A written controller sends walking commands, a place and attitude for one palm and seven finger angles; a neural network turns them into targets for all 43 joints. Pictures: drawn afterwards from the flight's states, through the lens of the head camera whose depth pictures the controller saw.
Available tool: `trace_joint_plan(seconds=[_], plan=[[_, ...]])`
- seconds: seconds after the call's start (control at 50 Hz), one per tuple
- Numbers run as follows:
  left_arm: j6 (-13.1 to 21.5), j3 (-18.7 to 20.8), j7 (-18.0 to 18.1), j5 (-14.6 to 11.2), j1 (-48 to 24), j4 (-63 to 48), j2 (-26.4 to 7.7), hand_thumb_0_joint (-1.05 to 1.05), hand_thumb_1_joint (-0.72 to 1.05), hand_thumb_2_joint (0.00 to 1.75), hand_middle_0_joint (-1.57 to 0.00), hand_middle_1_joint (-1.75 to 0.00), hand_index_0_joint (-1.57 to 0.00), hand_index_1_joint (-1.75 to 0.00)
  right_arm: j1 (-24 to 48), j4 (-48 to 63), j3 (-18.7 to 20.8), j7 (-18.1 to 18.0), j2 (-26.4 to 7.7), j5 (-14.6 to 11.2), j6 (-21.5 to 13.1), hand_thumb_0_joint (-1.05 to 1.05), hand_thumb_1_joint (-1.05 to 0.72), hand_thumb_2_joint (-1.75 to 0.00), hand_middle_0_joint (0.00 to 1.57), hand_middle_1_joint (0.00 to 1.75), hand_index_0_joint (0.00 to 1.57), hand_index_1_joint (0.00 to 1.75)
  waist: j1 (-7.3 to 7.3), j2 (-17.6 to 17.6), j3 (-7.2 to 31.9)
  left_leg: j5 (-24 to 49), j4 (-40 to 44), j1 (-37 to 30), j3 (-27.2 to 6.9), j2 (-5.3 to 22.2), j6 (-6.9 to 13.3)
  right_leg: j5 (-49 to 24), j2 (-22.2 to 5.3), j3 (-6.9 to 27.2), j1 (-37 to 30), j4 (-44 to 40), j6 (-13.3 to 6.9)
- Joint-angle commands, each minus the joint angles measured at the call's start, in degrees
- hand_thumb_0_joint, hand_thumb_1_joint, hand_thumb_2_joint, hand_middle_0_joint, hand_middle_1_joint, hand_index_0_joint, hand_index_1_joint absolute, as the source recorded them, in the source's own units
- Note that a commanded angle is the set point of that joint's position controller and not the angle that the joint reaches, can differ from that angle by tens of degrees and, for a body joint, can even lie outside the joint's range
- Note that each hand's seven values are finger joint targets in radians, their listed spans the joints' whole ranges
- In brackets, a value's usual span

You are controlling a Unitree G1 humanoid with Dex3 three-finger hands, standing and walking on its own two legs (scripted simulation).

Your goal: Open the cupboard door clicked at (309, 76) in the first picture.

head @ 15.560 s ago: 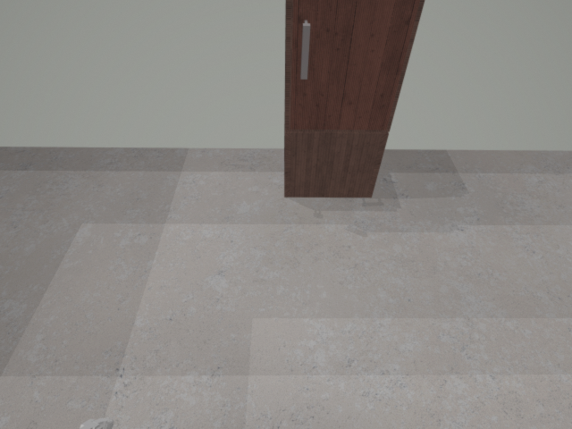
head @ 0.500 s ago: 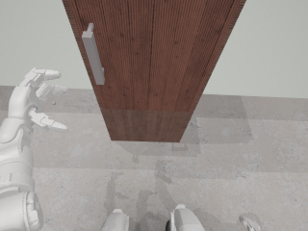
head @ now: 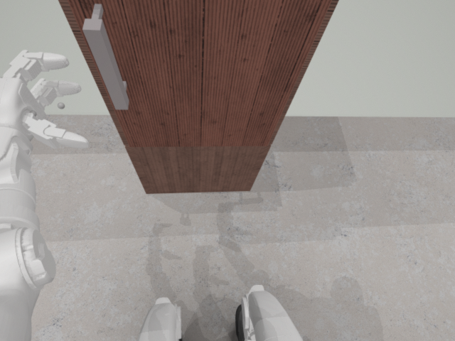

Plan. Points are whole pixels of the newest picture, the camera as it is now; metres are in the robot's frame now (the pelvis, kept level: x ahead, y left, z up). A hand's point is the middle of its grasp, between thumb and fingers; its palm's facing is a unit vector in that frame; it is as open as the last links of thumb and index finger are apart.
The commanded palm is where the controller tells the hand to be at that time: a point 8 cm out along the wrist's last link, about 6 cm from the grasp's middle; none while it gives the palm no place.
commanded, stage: move the hooked fingers beside the handle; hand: left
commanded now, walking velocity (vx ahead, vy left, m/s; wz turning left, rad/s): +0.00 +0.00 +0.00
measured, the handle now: (111, 62) +0.58 +0.17 +0.07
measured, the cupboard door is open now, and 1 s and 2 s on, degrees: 0 0 0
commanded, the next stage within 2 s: slide the fingers in behind the handle in 1.08 s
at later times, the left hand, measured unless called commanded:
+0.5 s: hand (75, 82) +0.55 +0.23 +0.06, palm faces -0.04 -1.00 -0.02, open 14.0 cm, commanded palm +0.52 +0.27 +0.07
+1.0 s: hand (77, 89) +0.52 +0.22 +0.07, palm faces -0.03 -1.00 -0.03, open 14.0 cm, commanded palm +0.51 +0.26 +0.07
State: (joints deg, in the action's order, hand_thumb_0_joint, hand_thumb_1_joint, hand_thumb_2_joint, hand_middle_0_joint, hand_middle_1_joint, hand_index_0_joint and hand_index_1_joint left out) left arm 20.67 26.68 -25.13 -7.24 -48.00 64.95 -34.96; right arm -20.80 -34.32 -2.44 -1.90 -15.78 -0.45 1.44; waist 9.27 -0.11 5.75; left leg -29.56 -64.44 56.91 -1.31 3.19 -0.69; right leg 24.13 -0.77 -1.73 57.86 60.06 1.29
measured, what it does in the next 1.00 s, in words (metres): stands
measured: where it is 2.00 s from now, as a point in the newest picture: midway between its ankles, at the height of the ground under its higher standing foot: outside the picture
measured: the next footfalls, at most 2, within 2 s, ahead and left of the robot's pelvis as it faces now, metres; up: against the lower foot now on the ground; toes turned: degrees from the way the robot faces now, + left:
none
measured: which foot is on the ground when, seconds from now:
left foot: down 0.00-1.00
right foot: down 0.00-1.00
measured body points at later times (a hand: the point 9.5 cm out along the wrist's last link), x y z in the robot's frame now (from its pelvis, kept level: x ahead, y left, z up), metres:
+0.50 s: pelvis +0.01 +0.01 -0.01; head +0.18 +0.03 +0.41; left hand +0.54 +0.28 +0.07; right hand -0.02 -0.25 -0.11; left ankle +0.00 +0.12 -0.65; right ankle +0.04 -0.14 -0.65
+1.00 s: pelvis +0.01 +0.00 +0.00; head +0.16 +0.03 +0.42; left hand +0.52 +0.27 +0.07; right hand +0.03 -0.27 -0.11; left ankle +0.00 +0.12 -0.65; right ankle +0.04 -0.14 -0.65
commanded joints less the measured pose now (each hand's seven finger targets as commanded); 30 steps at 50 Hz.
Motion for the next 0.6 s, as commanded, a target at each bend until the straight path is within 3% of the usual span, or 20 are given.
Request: trace_joint_plan(seconds=[0.0,0.08,0.1,0.22,0.24,0.3,0.34,0.36,0.38,0.46,0.52,0.58], plan=[[3.97,2.41,0.68,-0.83,-25.70,-9.92,-17.37,0.00,-0.50,0.30,-0.30,-1.20,-0.30,-1.20,-9.03,2.38,3.90,-0.92,-10.91,0.46,-0.99,0.00,-0.90,-0.90,0.20,0.30,0.20,0.30,0.66,-8.13,27.22,20.89,7.29,-15.72,-0.69,-1.75,2.02,-14.66,2.50,0.11,-13.85,-5.76,-2.02],[2.97,2.53,1.19,0.50,-28.82,-8.59,-19.08,0.00,-0.50,0.30,-0.30,-1.20,-0.30,-1.20,-10.11,2.32,3.56,-0.62,-11.08,0.79,-0.36,0.00,-0.90,-0.90,0.20,0.30,0.20,0.30,1.43,-10.17,28.42,22.57,6.32,-15.47,-0.84,-1.70,2.14,-15.79,2.56,0.05,-12.86,-5.22,-1.95],[2.47,2.58,1.45,0.93,-28.79,-6.79,-19.59,0.00,-0.50,0.30,-0.30,-1.20,-0.30,-1.20,-10.30,2.36,3.41,-0.58,-11.17,0.77,-0.18,0.00,-0.90,-0.90,0.20,0.30,0.20,0.30,1.82,-8.53,27.08,21.69,6.31,-13.92,-0.89,-1.67,2.24,-15.26,2.64,-0.06,-12.81,-5.30,-1.88],[2.49,1.78,2.25,2.04,-36.56,-6.89,-20.83,0.00,-0.50,0.30,-0.30,-1.20,-0.30,-1.20,-11.76,2.15,2.89,-0.47,-11.49,1.34,0.26,0.00,-0.90,-0.90,0.20,0.30,0.20,0.30,3.86,-12.08,28.25,22.84,5.23,-15.33,-1.93,-1.24,2.23,-14.54,2.92,-0.63,-9.02,-4.31,-2.13],[2.58,3.18,2.44,2.38,-36.54,-7.59,-22.58,0.00,-0.50,0.30,-0.30,-1.20,-0.30,-1.20,-12.30,2.04,3.08,-0.39,-11.81,1.56,0.45,0.00,-0.90,-0.90,0.20,0.30,0.20,0.30,3.55,-12.66,31.43,24.62,4.89,-16.98,-2.00,-1.12,2.07,-15.50,2.90,-0.58,-9.43,-4.21,-2.02],[1.90,3.03,2.56,3.11,-33.52,-6.30,-21.81,0.00,-0.50,0.30,-0.30,-1.20,-0.30,-1.20,-13.02,2.13,3.02,0.18,-11.53,1.84,1.03,0.00,-0.90,-0.90,0.20,0.30,0.20,0.30,2.69,-14.52,32.40,28.24,4.59,-18.65,-2.16,-0.96,1.68,-17.24,2.94,-1.02,-9.02,-3.76,-2.26],[1.00,2.80,2.31,2.69,-30.11,-4.66,-20.36,0.00,-0.50,0.30,-0.30,-1.20,-0.30,-1.20,-13.34,2.65,3.00,0.54,-11.57,1.75,1.67,0.00,-0.90,-0.90,0.20,0.30,0.20,0.30,2.63,-12.02,31.07,28.89,4.75,-18.06,-1.98,-0.77,1.74,-17.93,3.25,-1.30,-9.16,-3.96,-2.15],[0.76,4.03,2.39,2.52,-30.12,-5.58,-21.91,0.00,-0.50,0.30,-0.30,-1.20,-0.30,-1.20,-13.46,2.98,3.03,0.58,-11.73,1.81,1.96,0.00,-0.90,-0.90,0.20,0.30,0.20,0.30,2.50,-10.99,31.07,28.25,4.86,-16.60,-1.66,-0.84,2.02,-18.72,3.21,-1.06,-10.83,-4.17,-1.98],[0.80,4.62,2.41,2.89,-29.73,-7.16,-23.16,0.00,-0.50,0.30,-0.30,-1.20,-0.30,-1.20,-13.40,3.35,3.05,0.64,-11.67,1.77,2.26,0.00,-0.90,-0.90,0.20,0.30,0.20,0.30,1.67,-12.39,32.36,28.50,5.13,-16.76,-1.61,-0.93,1.90,-19.07,3.18,-1.01,-11.87,-3.89,-2.11],[2.52,5.53,2.84,1.68,-28.94,-14.51,-22.03,0.00,-0.50,0.30,-0.30,-1.20,-0.30,-1.20,-13.66,3.86,3.75,1.16,-11.18,1.82,2.71,0.00,-0.90,-0.90,0.20,0.30,0.20,0.30,0.81,-13.91,36.30,34.35,5.30,-22.24,-1.96,-0.65,1.49,-22.00,3.58,-1.23,-12.77,-4.08,-2.23],[2.76,3.08,3.39,0.96,-29.08,-13.13,-17.64,0.00,-0.50,0.30,-0.30,-1.20,-0.30,-1.20,-13.43,3.07,3.84,1.32,-10.73,1.65,2.84,0.00,-0.90,-0.90,0.20,0.30,0.20,0.30,2.17,-12.53,31.10,32.48,5.81,-21.96,-1.97,-0.54,1.63,-19.95,3.79,-1.67,-10.26,-5.01,-2.22],[2.94,3.33,4.02,1.25,-28.28,-14.39,-17.53,0.00,-0.50,0.30,-0.30,-1.20,-0.30,-1.20,-13.56,2.65,4.23,1.29,-10.78,1.75,2.91,0.00,-0.90,-0.90,0.20,0.30,0.20,0.30,1.56,-12.69,32.79,33.03,6.12,-23.18,-1.81,-0.74,1.50,-20.57,3.66,-1.43,-11.64,-5.47,-2.12]])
